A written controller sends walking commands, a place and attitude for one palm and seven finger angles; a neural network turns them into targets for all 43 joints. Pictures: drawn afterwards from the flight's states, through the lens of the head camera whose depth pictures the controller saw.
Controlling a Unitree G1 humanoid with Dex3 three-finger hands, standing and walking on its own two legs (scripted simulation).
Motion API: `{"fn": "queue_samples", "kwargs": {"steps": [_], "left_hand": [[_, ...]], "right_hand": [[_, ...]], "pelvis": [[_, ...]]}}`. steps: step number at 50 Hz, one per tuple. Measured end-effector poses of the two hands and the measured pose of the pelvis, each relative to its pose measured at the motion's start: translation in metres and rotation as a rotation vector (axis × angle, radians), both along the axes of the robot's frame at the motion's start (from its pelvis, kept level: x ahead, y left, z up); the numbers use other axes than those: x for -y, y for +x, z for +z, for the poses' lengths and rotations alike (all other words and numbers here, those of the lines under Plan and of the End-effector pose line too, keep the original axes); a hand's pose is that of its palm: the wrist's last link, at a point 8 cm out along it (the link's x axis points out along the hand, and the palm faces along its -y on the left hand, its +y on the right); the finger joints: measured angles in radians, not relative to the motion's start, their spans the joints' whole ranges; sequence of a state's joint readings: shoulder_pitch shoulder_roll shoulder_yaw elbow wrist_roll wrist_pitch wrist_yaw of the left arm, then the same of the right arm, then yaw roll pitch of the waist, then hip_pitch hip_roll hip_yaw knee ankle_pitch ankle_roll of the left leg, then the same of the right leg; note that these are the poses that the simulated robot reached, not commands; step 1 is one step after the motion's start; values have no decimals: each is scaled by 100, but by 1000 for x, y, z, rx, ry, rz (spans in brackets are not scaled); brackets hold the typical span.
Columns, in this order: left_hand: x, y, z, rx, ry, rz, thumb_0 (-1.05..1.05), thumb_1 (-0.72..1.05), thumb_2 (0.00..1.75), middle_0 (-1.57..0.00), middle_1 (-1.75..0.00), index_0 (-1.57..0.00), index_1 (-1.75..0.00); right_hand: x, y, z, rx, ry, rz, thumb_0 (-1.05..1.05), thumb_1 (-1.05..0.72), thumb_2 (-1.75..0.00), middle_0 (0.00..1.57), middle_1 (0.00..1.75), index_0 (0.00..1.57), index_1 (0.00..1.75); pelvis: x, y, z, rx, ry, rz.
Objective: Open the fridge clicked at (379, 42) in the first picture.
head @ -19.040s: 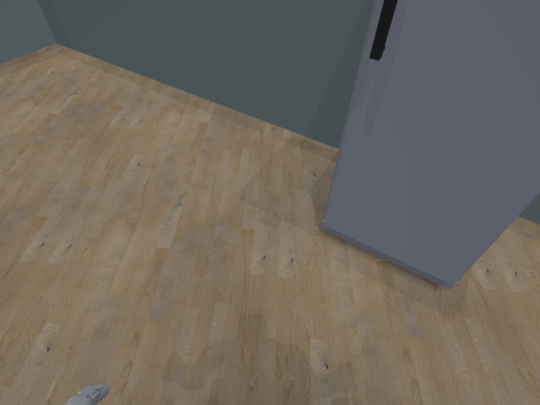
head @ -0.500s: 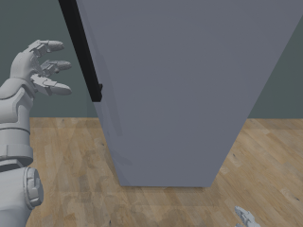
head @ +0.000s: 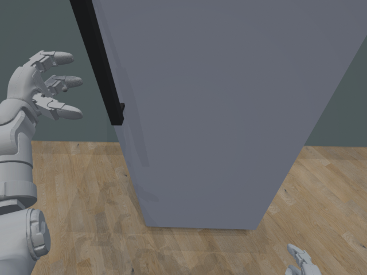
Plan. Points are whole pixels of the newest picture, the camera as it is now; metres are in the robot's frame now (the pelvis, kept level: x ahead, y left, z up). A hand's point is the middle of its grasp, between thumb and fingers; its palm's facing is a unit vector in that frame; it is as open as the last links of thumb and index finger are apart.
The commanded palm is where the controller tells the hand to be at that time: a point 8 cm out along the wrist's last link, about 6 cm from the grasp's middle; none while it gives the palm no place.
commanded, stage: move the hooked fingers beside the handle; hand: left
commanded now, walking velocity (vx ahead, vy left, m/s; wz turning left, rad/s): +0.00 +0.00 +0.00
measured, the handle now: (105, 62) +0.46 +0.19 +0.26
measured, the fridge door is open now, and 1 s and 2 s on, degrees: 0 0 0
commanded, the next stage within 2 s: feel for the door with the fingertips in 0.60 s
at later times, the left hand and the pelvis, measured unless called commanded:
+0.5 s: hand (67, 85) +0.41 +0.25 +0.24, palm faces +0.07 -1.00 -0.02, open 14.0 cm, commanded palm +0.37 +0.30 +0.24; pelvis -0.01 +0.00 +0.00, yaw +0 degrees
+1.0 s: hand (84, 87) +0.39 +0.21 +0.24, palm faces +0.00 -1.00 +0.00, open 14.0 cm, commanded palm +0.37 +0.26 +0.24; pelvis -0.01 +0.00 +0.00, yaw +0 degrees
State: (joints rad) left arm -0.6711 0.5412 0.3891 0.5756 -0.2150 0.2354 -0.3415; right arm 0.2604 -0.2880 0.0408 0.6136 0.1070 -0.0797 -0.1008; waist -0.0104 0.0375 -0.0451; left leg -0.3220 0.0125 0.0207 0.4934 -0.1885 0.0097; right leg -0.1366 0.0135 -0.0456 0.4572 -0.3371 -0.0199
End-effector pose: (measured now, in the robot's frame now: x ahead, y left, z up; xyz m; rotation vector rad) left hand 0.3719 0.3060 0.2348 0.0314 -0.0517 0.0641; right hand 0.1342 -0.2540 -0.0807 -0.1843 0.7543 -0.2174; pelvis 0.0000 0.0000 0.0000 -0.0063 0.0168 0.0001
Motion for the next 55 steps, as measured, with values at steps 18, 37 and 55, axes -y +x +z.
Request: {"fn": "queue_samples", "kwargs": {"steps": [18, 37, 55], "left_hand": [[10, 3, 2, 5, -19, -17, -1, -50, 30, -30, -120, -30, -120], [7, -1, 1, 6, -24, -19, -1, -50, 30, -30, -120, -30, -120], [47, 3, 1, -17, -12, -30, -1, -50, 30, -30, -120, -30, -120]], "right_hand": [[-1, -13, -7, -40, 5, -2, 1, -91, -90, 20, 30, 21, 30], [4, -27, -7, -47, 3, -39, 1, -91, -90, 20, 30, 21, 30], [-14, 3, 0, 28, 38, 22, 1, -91, -90, 20, 30, 21, 30]], "pelvis": [[2, -7, -1, 1, -3, 6], [0, -5, -1, 5, -2, -8], [1, -9, 0, 18, 0, 0]]}}
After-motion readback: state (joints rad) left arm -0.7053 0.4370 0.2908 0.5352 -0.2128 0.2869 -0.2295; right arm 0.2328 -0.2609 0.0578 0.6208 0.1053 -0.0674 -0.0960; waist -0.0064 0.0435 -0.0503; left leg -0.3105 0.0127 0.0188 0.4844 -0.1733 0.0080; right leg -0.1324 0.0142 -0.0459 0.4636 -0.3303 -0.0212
